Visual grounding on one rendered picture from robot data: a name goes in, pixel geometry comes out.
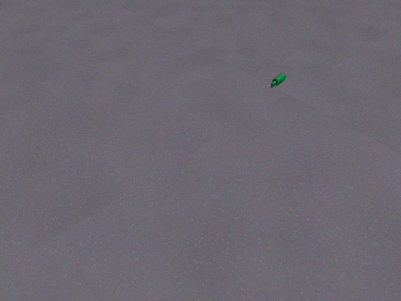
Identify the bottle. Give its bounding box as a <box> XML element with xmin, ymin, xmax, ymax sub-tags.
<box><xmin>271</xmin><ymin>73</ymin><xmax>286</xmax><ymax>86</ymax></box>

